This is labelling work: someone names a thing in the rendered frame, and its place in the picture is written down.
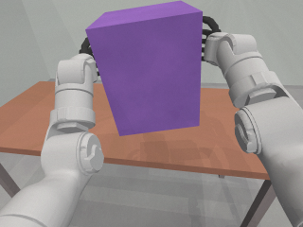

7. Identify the left robot upper arm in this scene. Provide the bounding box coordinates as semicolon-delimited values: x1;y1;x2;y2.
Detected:
0;131;104;227

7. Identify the right robot upper arm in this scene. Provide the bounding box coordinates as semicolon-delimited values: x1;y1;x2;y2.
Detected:
234;96;303;227

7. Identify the robot right forearm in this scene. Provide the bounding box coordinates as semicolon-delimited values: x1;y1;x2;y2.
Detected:
204;32;303;113

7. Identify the left robot hand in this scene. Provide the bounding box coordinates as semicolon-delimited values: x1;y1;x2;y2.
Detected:
79;37;100;76

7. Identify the robot left forearm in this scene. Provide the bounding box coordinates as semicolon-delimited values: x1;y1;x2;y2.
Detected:
41;53;98;168

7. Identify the table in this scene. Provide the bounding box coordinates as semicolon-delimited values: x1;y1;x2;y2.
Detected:
0;81;276;227

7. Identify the right robot hand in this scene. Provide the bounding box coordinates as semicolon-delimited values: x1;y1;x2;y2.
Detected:
201;16;222;61

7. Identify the carton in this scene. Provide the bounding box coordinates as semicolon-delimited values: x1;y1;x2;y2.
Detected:
85;0;203;136

